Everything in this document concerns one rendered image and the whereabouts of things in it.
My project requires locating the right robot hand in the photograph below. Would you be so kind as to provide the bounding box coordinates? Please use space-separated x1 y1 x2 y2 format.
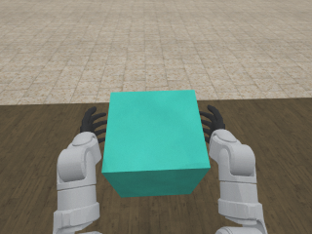
199 105 225 143

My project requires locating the robot right forearm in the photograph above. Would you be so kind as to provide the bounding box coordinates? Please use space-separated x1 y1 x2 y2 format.
209 129 268 234

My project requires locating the left robot hand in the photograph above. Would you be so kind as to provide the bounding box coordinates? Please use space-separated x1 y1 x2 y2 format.
79 106 107 144

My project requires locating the carton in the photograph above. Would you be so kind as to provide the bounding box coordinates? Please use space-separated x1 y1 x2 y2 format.
101 90 211 198

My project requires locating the robot left forearm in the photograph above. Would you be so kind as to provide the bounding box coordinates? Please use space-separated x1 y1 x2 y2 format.
53 132 101 234

